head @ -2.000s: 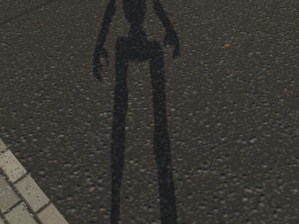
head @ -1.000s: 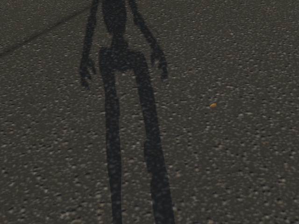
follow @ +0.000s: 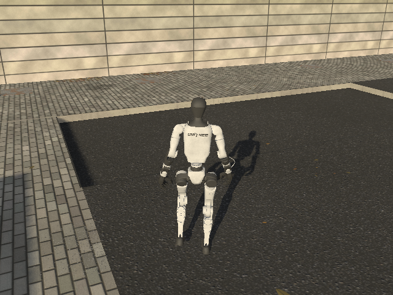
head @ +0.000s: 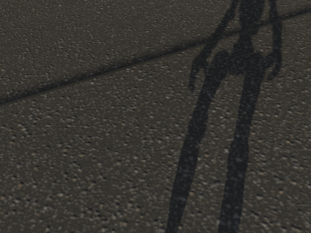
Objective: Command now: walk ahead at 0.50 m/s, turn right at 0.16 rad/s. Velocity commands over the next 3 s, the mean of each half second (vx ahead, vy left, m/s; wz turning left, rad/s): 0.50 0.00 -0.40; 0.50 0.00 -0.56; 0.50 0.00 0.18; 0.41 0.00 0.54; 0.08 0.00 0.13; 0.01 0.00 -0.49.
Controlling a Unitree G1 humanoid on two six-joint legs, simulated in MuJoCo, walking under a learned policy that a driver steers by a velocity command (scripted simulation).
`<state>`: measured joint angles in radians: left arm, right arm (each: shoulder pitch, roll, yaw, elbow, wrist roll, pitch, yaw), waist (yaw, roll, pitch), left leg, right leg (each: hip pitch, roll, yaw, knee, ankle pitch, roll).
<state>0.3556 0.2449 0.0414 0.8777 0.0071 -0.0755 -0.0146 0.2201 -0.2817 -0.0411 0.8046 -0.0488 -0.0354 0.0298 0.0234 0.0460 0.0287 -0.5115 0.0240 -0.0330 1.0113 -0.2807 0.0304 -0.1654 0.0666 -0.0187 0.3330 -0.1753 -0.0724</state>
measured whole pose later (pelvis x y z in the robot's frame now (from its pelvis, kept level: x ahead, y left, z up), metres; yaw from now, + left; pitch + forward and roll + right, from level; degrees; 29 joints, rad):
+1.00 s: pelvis +0.47 -0.11 +0.00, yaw -33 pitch +1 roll +0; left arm 0.30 0.27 0.07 0.83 0.00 -0.03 -0.01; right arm 0.19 -0.26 -0.04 0.76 -0.04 -0.03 0.01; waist 0.00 0.03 0.06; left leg -0.57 0.13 -0.02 1.09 -0.29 -0.04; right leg -0.20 0.14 0.01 0.37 -0.18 -0.14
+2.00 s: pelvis +0.97 -0.34 -0.01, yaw -5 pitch +1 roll +1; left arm 0.13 0.25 0.01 0.70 0.02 -0.05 0.02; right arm 0.31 -0.32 -0.08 0.79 -0.02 0.01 0.00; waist -0.05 0.04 0.07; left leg -0.42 -0.09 -0.05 1.17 -0.47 0.01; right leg -0.35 -0.02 -0.06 0.49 -0.16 -0.02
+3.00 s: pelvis +0.98 -0.35 +0.00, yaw -22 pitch +1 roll +2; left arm 0.26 0.29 0.07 0.74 0.01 0.04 0.00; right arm 0.17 -0.29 -0.06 0.78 -0.02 0.06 -0.02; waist 0.01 0.02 0.06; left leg -0.45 -0.01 -0.05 0.91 -0.37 -0.05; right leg -0.23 0.11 0.12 0.42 -0.19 -0.09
